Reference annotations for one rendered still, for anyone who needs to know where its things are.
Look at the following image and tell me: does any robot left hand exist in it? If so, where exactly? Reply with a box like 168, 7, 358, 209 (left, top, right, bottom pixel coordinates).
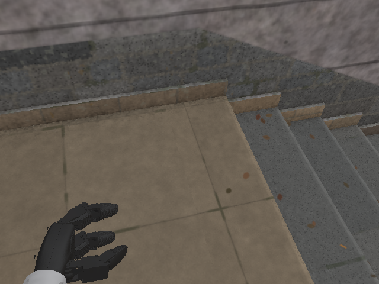
34, 202, 128, 283

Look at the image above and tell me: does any left robot forearm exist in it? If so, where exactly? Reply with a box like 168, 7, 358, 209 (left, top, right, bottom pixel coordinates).
23, 270, 67, 284

